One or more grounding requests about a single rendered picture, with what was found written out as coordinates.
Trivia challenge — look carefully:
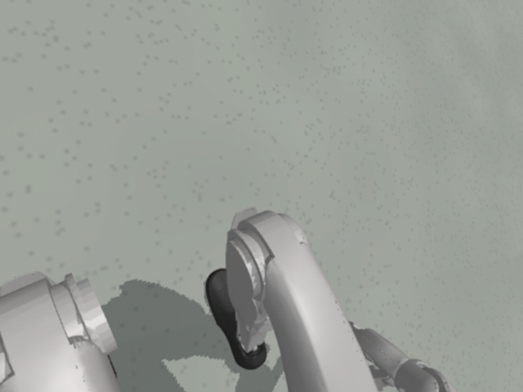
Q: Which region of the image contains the right robot hand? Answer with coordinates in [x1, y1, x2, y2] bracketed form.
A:
[349, 321, 410, 391]

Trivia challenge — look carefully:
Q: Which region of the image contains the right robot arm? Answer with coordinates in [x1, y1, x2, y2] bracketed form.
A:
[394, 359, 458, 392]

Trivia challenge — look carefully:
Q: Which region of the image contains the right robot foot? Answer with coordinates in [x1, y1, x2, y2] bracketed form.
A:
[206, 269, 266, 370]

